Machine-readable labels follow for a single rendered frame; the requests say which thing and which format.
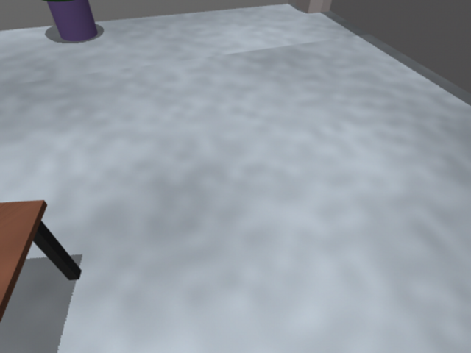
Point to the coffee table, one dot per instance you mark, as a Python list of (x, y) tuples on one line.
[(20, 225)]

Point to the potted plant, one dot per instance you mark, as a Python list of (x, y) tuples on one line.
[(73, 18)]

